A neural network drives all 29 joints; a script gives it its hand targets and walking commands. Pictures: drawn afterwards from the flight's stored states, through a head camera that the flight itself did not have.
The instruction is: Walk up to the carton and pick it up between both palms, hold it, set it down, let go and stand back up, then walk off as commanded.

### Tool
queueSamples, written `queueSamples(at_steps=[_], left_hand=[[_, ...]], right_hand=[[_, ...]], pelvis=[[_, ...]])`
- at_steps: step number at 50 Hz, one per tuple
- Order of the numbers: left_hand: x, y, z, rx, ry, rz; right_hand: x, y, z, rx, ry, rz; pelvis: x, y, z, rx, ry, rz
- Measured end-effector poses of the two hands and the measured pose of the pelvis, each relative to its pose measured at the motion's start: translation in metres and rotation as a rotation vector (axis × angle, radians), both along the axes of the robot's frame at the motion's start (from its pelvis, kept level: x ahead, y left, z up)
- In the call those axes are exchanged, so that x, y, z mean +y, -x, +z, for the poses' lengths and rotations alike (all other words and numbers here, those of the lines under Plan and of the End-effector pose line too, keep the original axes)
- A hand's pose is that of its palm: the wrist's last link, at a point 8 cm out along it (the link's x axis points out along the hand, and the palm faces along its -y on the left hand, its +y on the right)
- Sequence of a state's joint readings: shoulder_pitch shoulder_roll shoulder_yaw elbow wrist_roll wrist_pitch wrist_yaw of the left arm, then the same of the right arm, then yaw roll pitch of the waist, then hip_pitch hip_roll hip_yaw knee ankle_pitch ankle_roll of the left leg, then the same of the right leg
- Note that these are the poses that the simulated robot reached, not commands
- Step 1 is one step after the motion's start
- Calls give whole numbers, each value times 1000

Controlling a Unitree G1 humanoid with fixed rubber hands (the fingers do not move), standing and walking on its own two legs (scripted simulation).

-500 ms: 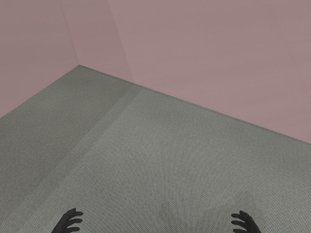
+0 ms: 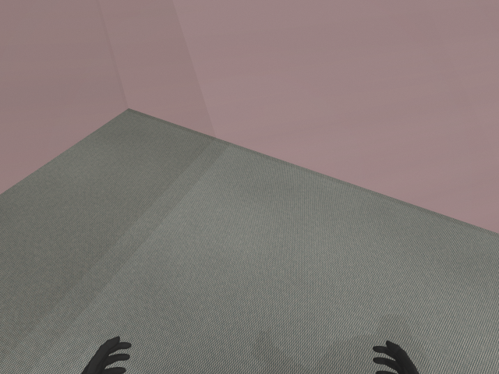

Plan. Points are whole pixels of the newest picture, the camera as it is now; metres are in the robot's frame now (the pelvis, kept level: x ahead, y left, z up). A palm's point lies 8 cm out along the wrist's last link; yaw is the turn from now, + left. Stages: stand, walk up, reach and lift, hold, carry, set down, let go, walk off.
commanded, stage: stand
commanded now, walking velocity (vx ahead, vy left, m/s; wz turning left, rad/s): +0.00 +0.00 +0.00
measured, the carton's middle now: out of the picture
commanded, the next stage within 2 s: none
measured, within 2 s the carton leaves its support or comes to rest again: neither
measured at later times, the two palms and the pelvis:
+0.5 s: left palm out of the picture +0.13 +0.25 -0.09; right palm out of the picture +0.12 -0.26 -0.08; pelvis -0.01 +0.00 +0.00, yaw +0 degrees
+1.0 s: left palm out of the picture +0.11 +0.25 -0.09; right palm out of the picture +0.11 -0.27 -0.09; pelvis -0.02 -0.01 +0.00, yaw +0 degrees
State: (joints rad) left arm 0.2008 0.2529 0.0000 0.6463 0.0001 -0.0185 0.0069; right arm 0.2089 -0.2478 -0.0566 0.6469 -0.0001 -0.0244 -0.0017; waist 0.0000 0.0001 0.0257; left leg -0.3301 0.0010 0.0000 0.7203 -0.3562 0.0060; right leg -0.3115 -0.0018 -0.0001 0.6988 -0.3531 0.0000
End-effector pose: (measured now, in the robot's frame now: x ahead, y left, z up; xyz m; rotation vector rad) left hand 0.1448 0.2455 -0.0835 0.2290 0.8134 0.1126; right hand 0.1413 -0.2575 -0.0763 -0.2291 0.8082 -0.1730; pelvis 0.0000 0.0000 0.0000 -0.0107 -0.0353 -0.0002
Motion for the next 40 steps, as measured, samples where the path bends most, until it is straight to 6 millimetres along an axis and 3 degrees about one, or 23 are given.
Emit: queueSamples(at_steps=[40], left_hand=[[1,26,-4,40,-16,9]], right_hand=[[-8,27,-10,46,-12,-13]], pelvis=[[-6,15,0,-21,-8,0]])
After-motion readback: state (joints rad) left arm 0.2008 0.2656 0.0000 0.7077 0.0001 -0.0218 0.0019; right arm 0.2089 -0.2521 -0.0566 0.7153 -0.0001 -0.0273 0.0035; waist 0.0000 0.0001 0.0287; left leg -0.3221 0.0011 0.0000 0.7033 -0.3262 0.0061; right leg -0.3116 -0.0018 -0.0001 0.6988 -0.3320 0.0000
